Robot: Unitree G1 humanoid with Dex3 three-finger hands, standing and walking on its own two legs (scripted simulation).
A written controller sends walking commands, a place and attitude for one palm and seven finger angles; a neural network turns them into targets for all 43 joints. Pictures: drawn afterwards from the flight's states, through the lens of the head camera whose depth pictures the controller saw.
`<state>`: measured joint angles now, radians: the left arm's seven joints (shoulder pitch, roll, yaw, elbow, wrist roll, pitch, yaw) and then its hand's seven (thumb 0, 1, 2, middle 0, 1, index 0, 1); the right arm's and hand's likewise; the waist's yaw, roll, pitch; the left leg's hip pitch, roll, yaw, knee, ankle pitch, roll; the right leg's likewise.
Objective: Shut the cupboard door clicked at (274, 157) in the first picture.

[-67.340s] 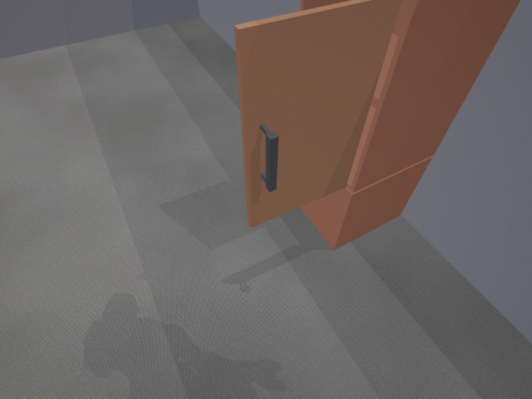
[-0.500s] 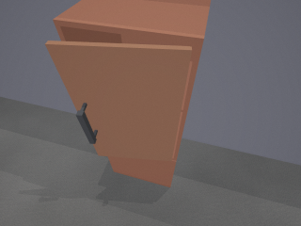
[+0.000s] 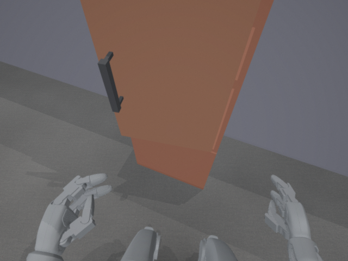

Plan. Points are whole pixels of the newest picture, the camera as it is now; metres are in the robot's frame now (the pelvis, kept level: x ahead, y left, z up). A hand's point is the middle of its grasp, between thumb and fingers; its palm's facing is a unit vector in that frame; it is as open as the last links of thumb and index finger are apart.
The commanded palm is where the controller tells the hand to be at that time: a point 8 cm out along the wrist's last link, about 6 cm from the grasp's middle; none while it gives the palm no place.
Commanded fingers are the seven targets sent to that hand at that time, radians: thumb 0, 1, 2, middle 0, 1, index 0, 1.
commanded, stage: raise the hand and make a fist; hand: left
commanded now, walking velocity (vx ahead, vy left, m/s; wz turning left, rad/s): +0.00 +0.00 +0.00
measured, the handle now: (113, 84) +0.53 +0.24 +0.07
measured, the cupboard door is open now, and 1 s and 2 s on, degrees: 11 11 11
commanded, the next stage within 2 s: bring the fist close to the handle in 1.42 s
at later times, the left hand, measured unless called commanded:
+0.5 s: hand (87, 196) +0.22 +0.20 +0.06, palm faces -0.08 -1.00 -0.03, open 3.5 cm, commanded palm +0.20 +0.26 +0.06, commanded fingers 0.00 0.90 0.90 -1.12 -1.30 -1.12 -1.30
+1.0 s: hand (84, 181) +0.25 +0.21 +0.07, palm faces -0.08 -1.00 -0.04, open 3.1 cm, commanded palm +0.23 +0.27 +0.07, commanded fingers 0.00 0.90 0.90 -1.30 -1.50 -1.30 -1.50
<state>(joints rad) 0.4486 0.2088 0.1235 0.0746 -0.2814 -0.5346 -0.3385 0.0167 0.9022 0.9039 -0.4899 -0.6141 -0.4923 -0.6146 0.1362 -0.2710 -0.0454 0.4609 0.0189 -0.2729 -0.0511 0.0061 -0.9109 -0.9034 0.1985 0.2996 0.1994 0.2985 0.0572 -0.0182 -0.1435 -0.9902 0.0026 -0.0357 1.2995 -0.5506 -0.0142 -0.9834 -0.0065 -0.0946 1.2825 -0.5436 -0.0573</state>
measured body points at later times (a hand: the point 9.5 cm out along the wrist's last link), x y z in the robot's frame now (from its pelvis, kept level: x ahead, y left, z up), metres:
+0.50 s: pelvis +0.01 +0.04 +0.01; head +0.08 +0.05 +0.45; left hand +0.22 +0.26 +0.06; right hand +0.18 -0.21 -0.06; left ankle +0.05 +0.13 -0.62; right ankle +0.05 -0.09 -0.62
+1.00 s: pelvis +0.03 +0.03 +0.02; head +0.09 +0.04 +0.46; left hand +0.25 +0.27 +0.08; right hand +0.21 -0.20 -0.05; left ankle +0.05 +0.13 -0.62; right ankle +0.05 -0.09 -0.62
